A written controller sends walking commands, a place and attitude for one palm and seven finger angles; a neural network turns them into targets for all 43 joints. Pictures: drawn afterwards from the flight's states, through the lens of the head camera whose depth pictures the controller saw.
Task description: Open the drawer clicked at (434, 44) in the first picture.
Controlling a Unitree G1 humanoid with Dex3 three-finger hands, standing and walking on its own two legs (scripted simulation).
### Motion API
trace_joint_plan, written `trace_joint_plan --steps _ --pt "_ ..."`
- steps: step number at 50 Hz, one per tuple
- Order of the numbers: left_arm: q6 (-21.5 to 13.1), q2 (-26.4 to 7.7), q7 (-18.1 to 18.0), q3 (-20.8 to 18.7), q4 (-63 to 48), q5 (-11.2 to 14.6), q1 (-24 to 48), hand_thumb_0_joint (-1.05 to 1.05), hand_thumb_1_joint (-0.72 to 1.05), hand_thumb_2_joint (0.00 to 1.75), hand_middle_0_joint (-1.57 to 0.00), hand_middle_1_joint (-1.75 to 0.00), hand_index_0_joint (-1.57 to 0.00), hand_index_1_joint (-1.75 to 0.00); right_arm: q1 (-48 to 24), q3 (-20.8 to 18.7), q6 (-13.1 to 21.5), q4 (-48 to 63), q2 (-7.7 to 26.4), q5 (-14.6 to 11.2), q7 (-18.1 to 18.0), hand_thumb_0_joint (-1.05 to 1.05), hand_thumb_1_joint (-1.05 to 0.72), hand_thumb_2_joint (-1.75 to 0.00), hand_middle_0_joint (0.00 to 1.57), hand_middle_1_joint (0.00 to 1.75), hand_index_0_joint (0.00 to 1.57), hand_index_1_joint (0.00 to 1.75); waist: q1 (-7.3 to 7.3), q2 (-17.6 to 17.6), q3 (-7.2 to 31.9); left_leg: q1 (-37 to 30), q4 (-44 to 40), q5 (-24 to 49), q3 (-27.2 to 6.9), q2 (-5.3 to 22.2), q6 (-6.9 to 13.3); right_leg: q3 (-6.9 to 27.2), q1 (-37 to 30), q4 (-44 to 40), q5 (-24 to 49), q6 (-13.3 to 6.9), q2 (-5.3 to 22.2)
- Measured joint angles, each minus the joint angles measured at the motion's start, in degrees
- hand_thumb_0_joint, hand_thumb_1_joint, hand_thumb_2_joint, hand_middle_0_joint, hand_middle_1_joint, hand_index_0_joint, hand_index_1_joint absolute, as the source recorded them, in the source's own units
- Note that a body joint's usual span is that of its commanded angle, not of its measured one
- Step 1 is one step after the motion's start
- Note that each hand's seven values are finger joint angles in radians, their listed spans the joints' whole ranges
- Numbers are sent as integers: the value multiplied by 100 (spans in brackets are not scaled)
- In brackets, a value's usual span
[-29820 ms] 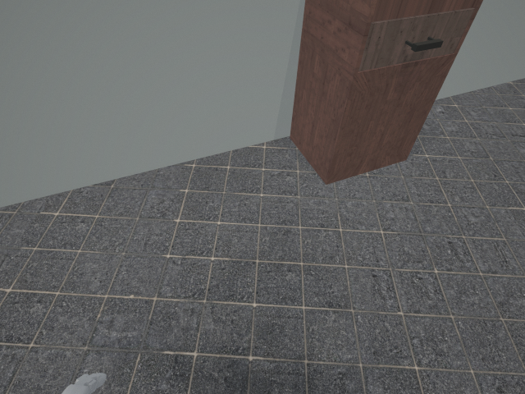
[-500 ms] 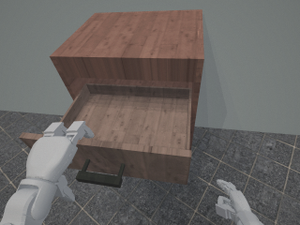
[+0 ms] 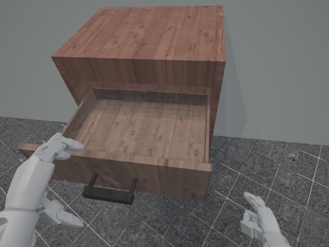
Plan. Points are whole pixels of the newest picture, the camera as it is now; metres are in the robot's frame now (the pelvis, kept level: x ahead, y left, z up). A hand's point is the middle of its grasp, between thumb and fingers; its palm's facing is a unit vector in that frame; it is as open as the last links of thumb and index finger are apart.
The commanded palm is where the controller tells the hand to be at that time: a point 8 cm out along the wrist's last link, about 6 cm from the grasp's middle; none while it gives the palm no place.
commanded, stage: draw the hand back to the body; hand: left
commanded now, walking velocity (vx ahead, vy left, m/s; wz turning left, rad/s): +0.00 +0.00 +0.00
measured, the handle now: (111, 187) +0.26 +0.19 -0.03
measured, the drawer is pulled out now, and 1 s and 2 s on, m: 0.30 0.30 0.30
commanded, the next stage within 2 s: step back with the hand held close in 0.92 s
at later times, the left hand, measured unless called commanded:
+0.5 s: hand (63, 174) +0.21 +0.21 +0.15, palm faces +0.34 -0.84 -0.42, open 10.6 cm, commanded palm +0.15 +0.26 +0.18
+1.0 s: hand (57, 182) +0.19 +0.21 +0.16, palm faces +0.40 -0.82 -0.42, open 7.5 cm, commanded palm +0.13 +0.26 +0.18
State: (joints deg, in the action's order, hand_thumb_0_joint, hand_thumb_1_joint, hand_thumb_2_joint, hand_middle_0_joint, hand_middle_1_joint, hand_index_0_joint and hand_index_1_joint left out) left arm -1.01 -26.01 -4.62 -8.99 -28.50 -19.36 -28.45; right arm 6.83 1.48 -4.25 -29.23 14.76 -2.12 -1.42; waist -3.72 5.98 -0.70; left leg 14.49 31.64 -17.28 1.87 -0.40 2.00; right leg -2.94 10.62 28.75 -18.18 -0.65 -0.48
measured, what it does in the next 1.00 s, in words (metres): stands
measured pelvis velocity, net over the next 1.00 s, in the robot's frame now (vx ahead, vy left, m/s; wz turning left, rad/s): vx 0.01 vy -0.03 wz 0.03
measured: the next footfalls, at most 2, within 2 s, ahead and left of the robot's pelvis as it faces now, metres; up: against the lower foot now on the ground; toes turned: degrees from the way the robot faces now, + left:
none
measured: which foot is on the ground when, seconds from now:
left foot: down 0.00-1.00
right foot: down 0.00-1.00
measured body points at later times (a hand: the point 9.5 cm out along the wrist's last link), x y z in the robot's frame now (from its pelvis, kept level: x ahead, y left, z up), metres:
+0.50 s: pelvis +0.02 -0.02 +0.01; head +0.03 -0.04 +0.45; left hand +0.18 +0.25 +0.18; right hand +0.22 -0.23 -0.08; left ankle +0.00 +0.09 -0.73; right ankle -0.03 -0.11 -0.73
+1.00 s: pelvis +0.01 -0.03 +0.01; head +0.01 -0.06 +0.46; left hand +0.16 +0.25 +0.18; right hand +0.22 -0.23 -0.08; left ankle +0.00 +0.09 -0.73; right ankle -0.03 -0.11 -0.73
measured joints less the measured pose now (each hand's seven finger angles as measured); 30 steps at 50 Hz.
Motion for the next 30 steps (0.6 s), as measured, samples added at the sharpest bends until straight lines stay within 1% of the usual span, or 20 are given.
trace_joint_plan --steps 1,2,3,4,5,7,9,11,14,17,21,25,30 --pt "-54 265 -58 -39 39 557 -20 0 -47 31 -32 -118 -32 -119 48 19 176 -18 -66 -2 -58 1 -91 -90 20 30 20 30 43 -37 -40 -67 -30 -1 4 -12 0 4 -54 -1 -17 2 12" --pt "-87 488 -111 -48 49 979 -48 0 -46 32 -31 -118 -32 -118 120 46 330 -41 -138 5 -116 1 -91 -90 20 30 20 30 73 -95 -54 -133 -72 3 5 -25 -3 5 -107 -12 -33 2 24" --pt "-112 664 -161 -36 29 1292 -78 0 -44 32 -31 -117 -31 -117 204 76 466 -72 -208 20 -166 1 -91 -90 20 30 20 30 92 -163 -52 -198 -118 7 0 -36 -9 1 -163 -31 -47 1 33" --pt "-135 786 -206 -9 -16 1514 -102 0 -43 33 -31 -116 -31 -116 296 109 590 -114 -269 43 -208 1 -91 -90 20 30 20 30 96 -235 -34 -259 -161 10 -9 -43 -17 -7 -220 -58 -58 -4 37" --pt "-161 855 -244 16 -79 1673 -119 0 -41 34 -31 -114 -31 -115 380 145 706 -171 -316 70 -238 1 -91 -90 20 30 20 30 95 -300 -13 -314 -195 8 -21 -44 -27 -19 -279 -92 -67 -12 36" --pt "-216 901 -311 43 -231 1866 -139 -1 -36 36 -31 -111 -30 -112 504 202 894 -290 -374 108 -265 1 -90 -90 20 30 20 30 99 -391 27 -398 -237 -6 -53 -39 -48 -49 -385 -161 -78 -30 26" --pt "-278 886 -339 12 -343 1979 -132 -1 -31 38 -30 -108 -30 -108 560 225 1019 -397 -390 133 -261 1 -90 -90 20 30 20 30 110 -414 41 -461 -262 -21 -81 -27 -63 -74 -478 -236 -74 -43 10" --pt "-330 815 -334 -101 -374 2052 -102 -1 -25 41 -30 -104 -29 -105 551 216 1073 -493 -385 147 -247 1 -90 -90 21 30 20 30 128 -392 38 -500 -288 -25 -99 -13 -75 -91 -543 -311 -55 -53 -7" --pt "-382 706 -299 -339 -310 2136 -73 -1 -16 45 -29 -98 -29 -99 468 165 1049 -584 -363 147 -229 1 -90 -90 21 30 20 30 146 -347 12 -520 -341 -7 -100 3 -88 -90 -567 -381 -24 -61 -25" --pt "-375 685 -250 -500 -212 2195 -132 0 -6 49 -28 -91 -28 -92 367 91 997 -627 -319 134 -210 1 -90 -90 21 30 20 30 155 -290 -9 -515 -400 23 -90 18 -96 -78 -559 -446 13 -68 -41" --pt "-326 712 -191 -532 -192 2235 -327 0 8 55 -27 -83 -27 -83 272 -5 944 -641 -251 120 -207 1 -90 -90 21 30 20 30 140 -250 -3 -499 -463 56 -89 28 -108 -76 -541 -506 44 -78 -54" --pt "-285 694 -169 -527 -240 2250 -495 0 22 61 -26 -74 -26 -74 216 -70 903 -641 -205 106 -239 1 -90 -90 21 30 20 30 94 -245 30 -507 -494 68 -106 38 -125 -93 -554 -538 49 -94 -66" --pt "-271 646 -195 -649 -190 2279 -506 0 39 68 -25 -62 -25 -63 144 -97 853 -636 -190 83 -292 1 -90 -90 20 30 20 30 47 -222 53 -549 -506 77 -141 51 -149 -127 -612 -563 52 -117 -82"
